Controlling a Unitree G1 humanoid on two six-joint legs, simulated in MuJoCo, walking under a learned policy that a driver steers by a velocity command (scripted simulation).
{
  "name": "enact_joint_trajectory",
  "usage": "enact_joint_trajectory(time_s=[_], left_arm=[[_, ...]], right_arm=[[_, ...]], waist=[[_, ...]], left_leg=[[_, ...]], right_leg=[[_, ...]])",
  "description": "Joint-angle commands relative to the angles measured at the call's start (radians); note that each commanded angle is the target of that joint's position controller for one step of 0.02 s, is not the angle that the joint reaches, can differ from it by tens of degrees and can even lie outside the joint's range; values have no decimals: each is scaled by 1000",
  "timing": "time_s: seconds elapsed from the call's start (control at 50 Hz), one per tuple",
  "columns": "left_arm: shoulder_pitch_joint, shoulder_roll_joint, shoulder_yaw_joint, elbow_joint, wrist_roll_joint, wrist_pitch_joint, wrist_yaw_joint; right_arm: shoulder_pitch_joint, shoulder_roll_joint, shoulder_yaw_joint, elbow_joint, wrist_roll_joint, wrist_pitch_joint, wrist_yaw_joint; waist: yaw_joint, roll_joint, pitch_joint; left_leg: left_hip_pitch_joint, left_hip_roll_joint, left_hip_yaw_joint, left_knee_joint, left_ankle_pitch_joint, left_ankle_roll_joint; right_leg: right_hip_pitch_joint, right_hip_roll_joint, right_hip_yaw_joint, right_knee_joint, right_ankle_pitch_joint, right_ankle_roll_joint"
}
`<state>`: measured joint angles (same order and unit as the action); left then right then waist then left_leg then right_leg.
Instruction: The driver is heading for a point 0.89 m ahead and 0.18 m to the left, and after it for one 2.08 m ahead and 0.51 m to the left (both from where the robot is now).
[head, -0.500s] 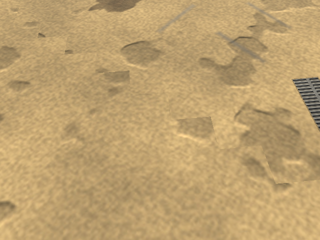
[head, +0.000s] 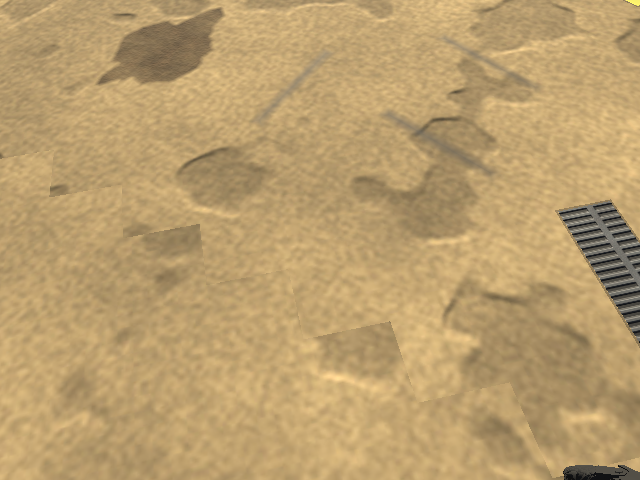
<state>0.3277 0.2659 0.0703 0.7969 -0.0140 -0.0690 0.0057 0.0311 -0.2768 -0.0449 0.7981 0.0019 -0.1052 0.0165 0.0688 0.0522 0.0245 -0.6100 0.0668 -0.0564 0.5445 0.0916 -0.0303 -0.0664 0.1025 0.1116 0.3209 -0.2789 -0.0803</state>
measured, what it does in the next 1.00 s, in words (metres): walks ahead: left foot, then right foot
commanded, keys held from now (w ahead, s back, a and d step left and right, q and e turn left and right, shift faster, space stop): w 0.40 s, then w+q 0.60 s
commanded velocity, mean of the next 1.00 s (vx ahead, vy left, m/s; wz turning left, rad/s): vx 0.50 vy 0.00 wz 0.17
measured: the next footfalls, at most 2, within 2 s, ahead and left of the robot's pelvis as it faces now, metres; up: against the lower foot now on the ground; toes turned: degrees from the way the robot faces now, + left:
left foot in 0.10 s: +0.24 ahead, +0.14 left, +0.00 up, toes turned -1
right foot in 0.62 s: +0.53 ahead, -0.11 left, +0.00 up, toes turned +3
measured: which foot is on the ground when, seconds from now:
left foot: up 0.00-0.08, down 0.10-0.64, up 0.66-1.00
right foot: down 0.00-0.12, up 0.14-0.60, down 0.62-1.00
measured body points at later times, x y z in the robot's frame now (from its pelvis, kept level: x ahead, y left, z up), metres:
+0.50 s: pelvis +0.28 +0.04 +0.00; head +0.31 +0.05 +0.45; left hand +0.50 +0.27 -0.09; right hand +0.27 -0.23 -0.13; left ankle +0.21 +0.14 -0.74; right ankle +0.45 -0.13 -0.70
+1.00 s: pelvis +0.54 +0.01 +0.00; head +0.56 +0.02 +0.45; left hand +0.51 +0.30 -0.13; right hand +0.77 -0.20 -0.10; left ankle +0.66 +0.20 -0.69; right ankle +0.49 -0.11 -0.74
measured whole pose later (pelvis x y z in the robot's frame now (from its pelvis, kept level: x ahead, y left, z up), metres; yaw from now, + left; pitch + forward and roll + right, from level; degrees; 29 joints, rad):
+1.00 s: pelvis +0.54 +0.01 +0.00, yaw +15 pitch +1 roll -3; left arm 0.31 0.27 0.08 0.86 0.01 -0.09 0.01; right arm 0.14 -0.29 -0.07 0.76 0.02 -0.02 0.03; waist 0.07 0.04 0.03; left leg -0.68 0.12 -0.04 0.79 -0.03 0.00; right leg 0.00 0.01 -0.22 0.23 -0.24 -0.01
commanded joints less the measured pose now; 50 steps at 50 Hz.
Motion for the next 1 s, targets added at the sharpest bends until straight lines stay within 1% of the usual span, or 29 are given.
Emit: enact_joint_trajectory(time_s=[0.02, 0.06, 0.08, 0.1, 0.12, 0.14, 0.16, 0.18, 0.2, 0.22, 0.24, 0.3, 0.34, 0.4, 0.48, 0.54, 0.58, 0.6, 0.62, 0.64, 0.66, 0.68, 0.7, 0.72, 0.74, 0.78, 0.84, 0.92, 1.0], left_arm=[[61, 154, 38, -16, 0, -2, 9], [53, 164, 42, -12, 2, 8, 14], [33, 163, 40, -18, 2, 12, 15], [22, 140, 28, -27, 9, 15, 13], [51, 97, 9, -46, 28, 14, 12], [193, 23, -10, -43, -3, -3, 6], [137, 118, 2, -33, -18, -12, 6], [22, 158, 13, -60, -25, -17, 4], [-40, 149, 10, -75, -13, -21, 5], [-68, 139, 14, -84, 2, -23, 5], [-54, 125, 15, -85, 5, -20, 3], [-41, 80, 6, -86, 6, -7, 3], [-105, 68, 0, -112, 12, -5, 5], [-191, 47, -10, -132, 10, -11, -2], [-328, 40, -15, -173, 2, -25, -17], [-376, 63, -9, -197, -3, -40, -34], [-326, 96, 4, -187, -2, -49, -36], [-236, 122, 18, -162, 1, -52, -31], [-93, 171, 40, -127, 11, -54, -22], [87, 248, 60, -109, 26, -48, -9], [95, 279, 63, -92, 30, -35, -16], [64, 169, 38, -106, 23, -32, -16], [9, 126, 23, -107, 14, -33, -13], [-49, 109, 15, -104, 16, -35, -16], [-93, 85, 10, -98, 19, -37, -19], [-136, 77, 13, -85, 26, -48, -19], [-138, 104, 26, -58, 27, -59, -12], [-118, 139, 38, -32, 27, -49, 1], [-65, 175, 51, -5, 12, -31, 8]], right_arm=[[-110, -102, -21, -95, 3, -28, 13], [-62, -119, -27, -88, 4, -35, 17], [18, -137, -39, -66, 2, -38, 15], [153, -173, -56, -29, -5, -40, 10], [315, -230, -68, -11, -15, -38, 8], [392, -271, -84, 34, -9, -26, 18], [378, -173, -58, 28, 19, -25, 23], [304, -129, -45, 13, 19, -20, 19], [241, -119, -38, -2, 6, -13, 17], [207, -101, -31, -5, -3, -11, 16], [197, -91, -25, -5, -13, -13, 15], [217, -106, -27, 16, -1, -18, 10], [236, -136, -35, 28, 3, -14, 1], [265, -147, -36, 43, 10, -1, -8], [357, -154, -34, 78, 23, 16, -12], [379, -164, -39, 89, 27, 34, -20], [363, -182, -48, 88, 27, 43, -27], [342, -182, -47, 82, 26, 45, -28], [335, -151, -36, 70, 17, 43, -26], [327, -81, -12, 31, -12, 40, -26], [469, -4, 8, 15, 20, 22, -22], [417, -121, -19, 35, 43, 20, -23], [334, -155, -33, 14, 48, 21, -23], [300, -137, -34, 11, 40, 26, -26], [285, -125, -38, 6, 28, 35, -26], [306, -84, -38, 1, 33, 59, -21], [260, -61, -38, -34, 25, 81, -19], [169, -47, -31, -69, 21, 75, 1], [32, -39, -20, -124, 19, 71, 25]], waist=[[8, -149, 15], [-23, -169, 5], [-70, -168, -35], [-131, -144, -140], [-175, -25, -294], [-118, 296, -374], [-155, 170, -296], [-161, 78, -156], [-137, -4, -86], [-116, -18, -42], [-90, 10, -44], [-72, 34, -43], [-83, 14, -25], [-109, 10, -12], [-155, 8, 21], [-147, 22, 31], [-103, 44, 8], [-48, 42, -40], [17, 24, -150], [80, -113, -321], [-1, -406, -436], [29, -268, -331], [26, -205, -194], [-5, -137, -128], [-31, -137, -75], [-71, -165, -43], [-85, -127, -7], [-62, -106, 15], [-10, -88, 53]], left_leg=[[26, -17, 13, -51, -45, 39], [74, -31, 30, -66, -134, 72], [184, -58, 59, -98, -140, 95], [392, -35, 42, -80, -100, 133], [687, 135, -163, -44, -91, 208], [968, 315, -622, -180, -340, 353], [942, 303, -685, -250, -553, 322], [815, 274, -535, -265, -539, 279], [683, 235, -424, -284, -426, 260], [591, 203, -355, -307, -319, 259], [540, 178, -302, -325, -238, 253], [490, 154, -197, -372, -89, 270], [490, 153, -151, -398, -21, 277], [493, 112, -62, -408, 23, 243], [509, 107, -67, -378, -11, 229], [577, 149, -126, -317, -17, 218], [596, 165, -155, -253, 35, 198], [574, 137, -135, -162, 135, 178], [487, 78, -101, 16, 137, 147], [287, -12, -40, 338, -165, 104], [-35, -114, -26, 613, -695, 67], [-127, -53, -91, 721, -668, 65], [-161, -18, -71, 728, -570, 67], [-120, 20, -54, 704, -491, 59], [-93, 44, -53, 662, -441, 53], [-19, 74, -47, 631, -391, 43], [-64, 86, -51, 566, -314, 25], [-73, 78, -22, 350, -124, 21], [-60, 58, 47, 181, -80, 44]], right_leg=[[26, -299, 166, -35, 287, -128], [78, -318, 180, 18, 415, -110], [81, -289, 156, 100, 569, -93], [32, -231, 112, 269, 637, -67], [-153, -147, 58, 560, 386, -30], [-524, 4, 6, 874, -251, 40], [-654, -46, 87, 975, -294, 33], [-705, -93, 60, 980, -199, 27], [-676, -143, 15, 940, -116, 30], [-652, -174, 1, 879, -63, 36], [-599, -201, -3, 840, -31, 38], [-576, -222, -37, 739, -5, 63], [-617, -232, -53, 637, 70, 84], [-595, -218, -78, 447, 244, 92], [-530, -166, -97, 262, 349, 98], [-510, -146, -77, 183, 299, 83], [-413, -132, -77, 147, 237, 62], [-273, -117, -95, 111, 236, 38], [-34, -156, -72, 139, 259, 0], [260, -365, 135, 180, 274, -60], [484, -551, 553, 59, 62, -195], [399, -513, 538, 5, -75, -163], [269, -479, 376, -15, -53, -125], [141, -437, 273, -48, 33, -109], [48, -403, 190, -84, 94, -103], [-60, -375, 78, -148, 161, -103], [-86, -384, -31, -192, 259, -121], [-50, -359, -173, -203, 311, -103], [22, -378, -252, -191, 318, -84]])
